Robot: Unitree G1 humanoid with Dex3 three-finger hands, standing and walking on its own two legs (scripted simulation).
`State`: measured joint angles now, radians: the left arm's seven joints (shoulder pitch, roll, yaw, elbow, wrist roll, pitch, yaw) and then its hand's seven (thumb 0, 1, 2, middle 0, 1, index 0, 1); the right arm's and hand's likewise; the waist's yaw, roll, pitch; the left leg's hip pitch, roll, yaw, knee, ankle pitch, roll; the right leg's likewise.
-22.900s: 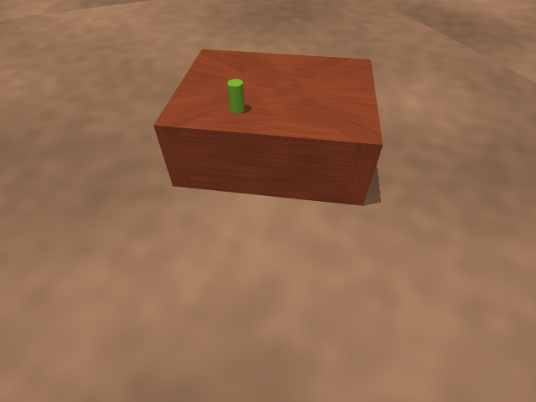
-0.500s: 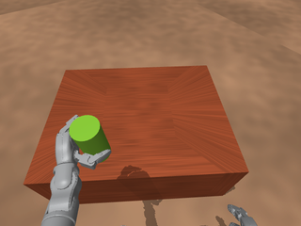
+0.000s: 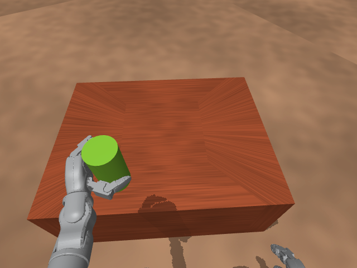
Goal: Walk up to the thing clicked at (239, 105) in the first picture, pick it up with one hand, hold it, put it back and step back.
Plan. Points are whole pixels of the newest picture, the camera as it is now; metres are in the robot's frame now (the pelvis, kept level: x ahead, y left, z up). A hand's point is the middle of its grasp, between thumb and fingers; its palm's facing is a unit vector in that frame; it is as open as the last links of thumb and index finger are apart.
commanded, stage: hold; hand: left
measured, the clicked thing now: (109, 166) +0.33 +0.17 +0.06
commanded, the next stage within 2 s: crouch in 1.04 s
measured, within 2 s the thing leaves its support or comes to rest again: neither
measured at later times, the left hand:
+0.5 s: hand (107, 163) +0.34 +0.17 +0.05, palm faces +0.20 -0.98 -0.03, open 10.2 cm
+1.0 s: hand (108, 164) +0.34 +0.17 +0.05, palm faces +0.20 -0.98 -0.04, open 10.2 cm
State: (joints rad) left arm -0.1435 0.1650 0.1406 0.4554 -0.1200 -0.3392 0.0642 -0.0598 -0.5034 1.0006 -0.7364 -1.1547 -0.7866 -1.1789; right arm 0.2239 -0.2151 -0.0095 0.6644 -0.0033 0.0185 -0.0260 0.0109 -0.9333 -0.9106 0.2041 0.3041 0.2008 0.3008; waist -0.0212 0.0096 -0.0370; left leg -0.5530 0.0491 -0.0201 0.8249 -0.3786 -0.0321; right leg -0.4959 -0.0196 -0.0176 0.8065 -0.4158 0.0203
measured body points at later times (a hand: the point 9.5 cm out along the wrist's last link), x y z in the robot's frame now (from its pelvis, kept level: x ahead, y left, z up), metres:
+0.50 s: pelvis +0.01 +0.00 +0.00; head +0.05 +0.01 +0.45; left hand +0.33 +0.22 +0.05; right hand +0.13 -0.24 -0.11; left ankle +0.02 +0.14 -0.70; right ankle +0.00 -0.13 -0.70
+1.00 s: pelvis +0.01 +0.00 +0.00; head +0.05 +0.00 +0.45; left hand +0.33 +0.22 +0.05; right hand +0.14 -0.24 -0.11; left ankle +0.02 +0.14 -0.70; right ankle +0.00 -0.13 -0.70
